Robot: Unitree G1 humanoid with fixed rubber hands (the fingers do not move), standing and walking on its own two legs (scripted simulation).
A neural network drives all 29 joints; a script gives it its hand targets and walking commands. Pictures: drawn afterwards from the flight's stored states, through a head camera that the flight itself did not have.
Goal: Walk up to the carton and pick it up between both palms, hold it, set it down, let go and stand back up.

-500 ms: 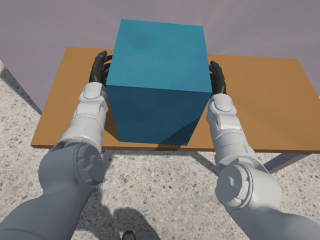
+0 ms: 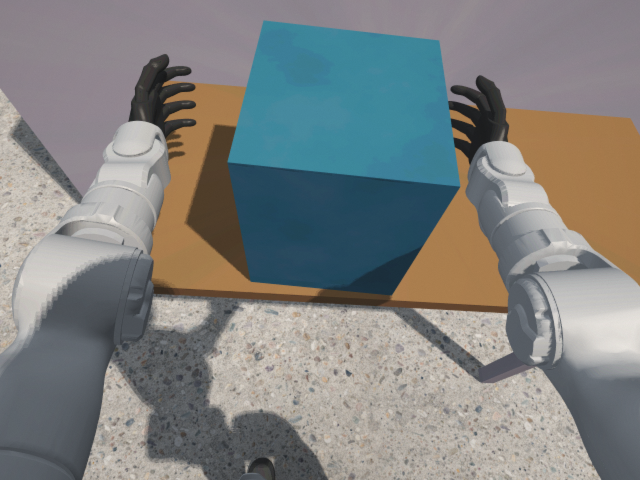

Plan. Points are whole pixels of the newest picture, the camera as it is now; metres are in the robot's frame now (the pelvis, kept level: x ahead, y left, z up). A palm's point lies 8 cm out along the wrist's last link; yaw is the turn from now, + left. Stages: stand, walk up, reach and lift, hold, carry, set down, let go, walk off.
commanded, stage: set down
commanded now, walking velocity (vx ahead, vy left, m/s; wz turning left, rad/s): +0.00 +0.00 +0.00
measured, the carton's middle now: (335, 173) +0.47 +0.03 +0.07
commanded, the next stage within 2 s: none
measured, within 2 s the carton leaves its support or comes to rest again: neither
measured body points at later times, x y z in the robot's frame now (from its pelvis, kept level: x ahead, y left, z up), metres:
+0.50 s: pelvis -0.02 +0.00 +0.01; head +0.05 +0.03 +0.45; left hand +0.48 +0.25 +0.21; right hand +0.49 -0.15 +0.21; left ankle +0.02 +0.11 -0.73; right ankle -0.04 -0.12 -0.73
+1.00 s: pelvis -0.02 -0.01 +0.01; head +0.04 +0.02 +0.46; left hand +0.48 +0.25 +0.22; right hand +0.48 -0.16 +0.22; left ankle +0.02 +0.11 -0.73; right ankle -0.04 -0.12 -0.73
